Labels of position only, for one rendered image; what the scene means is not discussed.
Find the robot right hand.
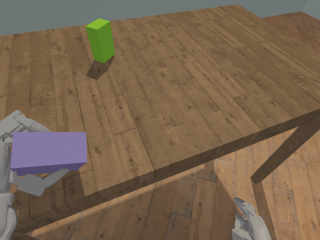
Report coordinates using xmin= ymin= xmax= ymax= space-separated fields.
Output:
xmin=232 ymin=197 xmax=272 ymax=240

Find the sponge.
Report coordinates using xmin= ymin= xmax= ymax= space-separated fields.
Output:
xmin=10 ymin=132 xmax=87 ymax=176

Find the robot left hand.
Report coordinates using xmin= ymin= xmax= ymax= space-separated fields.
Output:
xmin=0 ymin=110 xmax=69 ymax=197

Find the table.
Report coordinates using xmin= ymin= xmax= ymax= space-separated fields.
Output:
xmin=0 ymin=4 xmax=320 ymax=240

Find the left robot forearm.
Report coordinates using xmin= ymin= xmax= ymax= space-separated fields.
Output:
xmin=0 ymin=192 xmax=18 ymax=240

